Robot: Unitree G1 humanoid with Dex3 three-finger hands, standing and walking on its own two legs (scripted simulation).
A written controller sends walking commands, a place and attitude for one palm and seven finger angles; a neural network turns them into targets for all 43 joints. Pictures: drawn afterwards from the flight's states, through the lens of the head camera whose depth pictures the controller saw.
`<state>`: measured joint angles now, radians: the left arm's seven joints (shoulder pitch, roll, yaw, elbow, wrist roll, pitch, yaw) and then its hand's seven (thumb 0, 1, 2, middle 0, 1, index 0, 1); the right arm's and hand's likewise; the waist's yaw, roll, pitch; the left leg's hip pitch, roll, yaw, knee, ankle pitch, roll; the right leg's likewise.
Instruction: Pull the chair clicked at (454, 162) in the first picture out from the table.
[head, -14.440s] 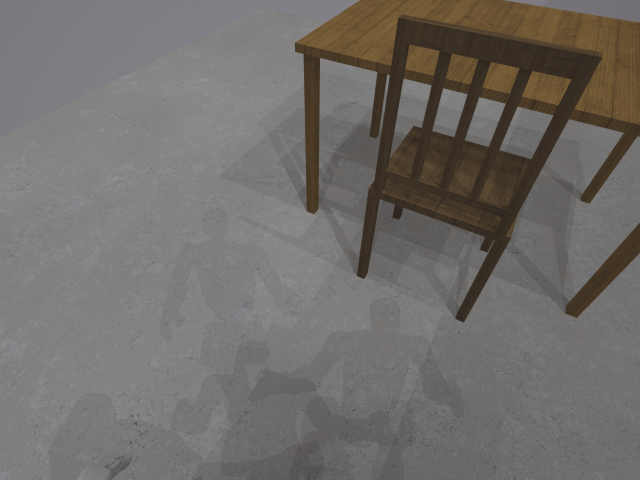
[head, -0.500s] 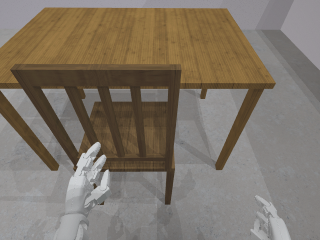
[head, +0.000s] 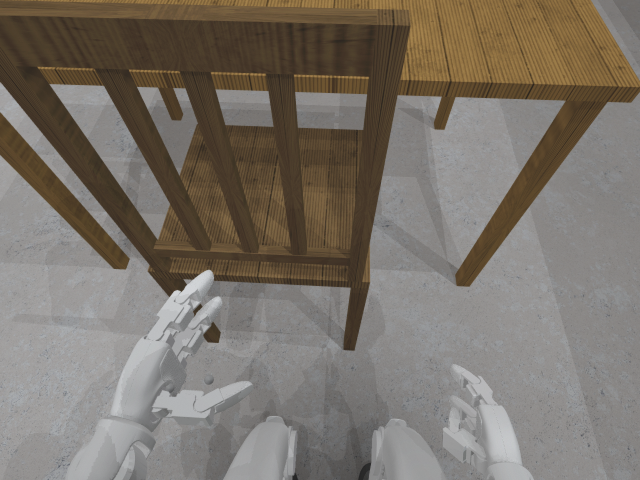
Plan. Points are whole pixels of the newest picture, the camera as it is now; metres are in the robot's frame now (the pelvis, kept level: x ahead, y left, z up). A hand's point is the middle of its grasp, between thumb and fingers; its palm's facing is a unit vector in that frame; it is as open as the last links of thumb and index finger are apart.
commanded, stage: raise the hand toward the chair's back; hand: left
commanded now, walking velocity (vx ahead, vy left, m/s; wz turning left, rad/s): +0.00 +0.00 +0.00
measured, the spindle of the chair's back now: (230, 182) +0.48 +0.16 +0.05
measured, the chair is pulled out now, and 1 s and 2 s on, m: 0.00 0.00 0.00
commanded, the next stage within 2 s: aim the fingers beside a spindle in 1.30 s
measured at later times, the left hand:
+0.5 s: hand (130, 350) +0.24 +0.21 +0.08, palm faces +0.09 -0.99 -0.07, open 16.4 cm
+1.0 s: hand (142, 330) +0.27 +0.21 +0.06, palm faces -0.06 -1.00 -0.04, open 16.9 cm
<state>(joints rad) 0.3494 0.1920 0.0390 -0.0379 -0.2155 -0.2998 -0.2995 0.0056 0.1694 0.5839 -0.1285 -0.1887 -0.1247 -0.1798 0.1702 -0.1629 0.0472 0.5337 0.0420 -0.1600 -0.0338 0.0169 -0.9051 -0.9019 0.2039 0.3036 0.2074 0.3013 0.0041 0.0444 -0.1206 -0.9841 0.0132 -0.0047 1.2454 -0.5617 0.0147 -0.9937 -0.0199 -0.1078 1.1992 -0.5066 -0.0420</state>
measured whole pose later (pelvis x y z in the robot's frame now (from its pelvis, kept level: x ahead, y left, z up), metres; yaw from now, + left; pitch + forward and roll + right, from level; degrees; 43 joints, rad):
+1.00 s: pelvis +0.02 +0.02 +0.03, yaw +0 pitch +16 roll -3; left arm 0.29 0.27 0.20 0.11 -0.27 -0.34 -0.31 -0.01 -0.50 0.30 -0.06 -0.08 -0.06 -0.08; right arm 0.24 -0.26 0.01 0.55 0.03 -0.20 -0.05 0.02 -0.91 -0.90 0.20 0.30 0.20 0.30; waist -0.04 0.03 -0.13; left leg -0.84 0.01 0.00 1.09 -0.53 0.04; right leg -0.83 -0.01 -0.10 1.02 -0.46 -0.01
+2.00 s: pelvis +0.01 +0.01 +0.02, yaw +0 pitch +18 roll -2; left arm 0.16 0.22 0.12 0.17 -0.22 -0.44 -0.20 -0.01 -0.50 0.30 -0.06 -0.08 -0.06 -0.08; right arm 0.22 -0.25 0.02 0.56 0.01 -0.17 -0.02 0.02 -0.91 -0.90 0.20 0.30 0.20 0.30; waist -0.04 0.03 -0.14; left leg -0.94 0.01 0.00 1.17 -0.55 0.03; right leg -0.94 -0.02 -0.10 1.11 -0.48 -0.02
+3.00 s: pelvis +0.01 +0.01 -0.01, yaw -1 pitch +22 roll -2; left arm -0.07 0.17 0.06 0.35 -0.15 -0.46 -0.08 -0.01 -0.50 0.30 -0.06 -0.08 -0.06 -0.08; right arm 0.20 -0.24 0.01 0.56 0.00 -0.07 0.00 0.01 -0.91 -0.90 0.20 0.30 0.20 0.30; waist -0.05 0.03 -0.15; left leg -1.09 0.01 0.02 1.28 -0.58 0.04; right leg -1.10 -0.02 -0.08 1.23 -0.51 -0.02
